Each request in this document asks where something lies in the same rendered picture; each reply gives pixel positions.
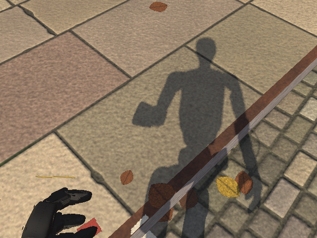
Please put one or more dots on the left robot hand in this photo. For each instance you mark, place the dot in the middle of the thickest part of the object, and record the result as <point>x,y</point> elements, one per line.
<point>46,222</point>

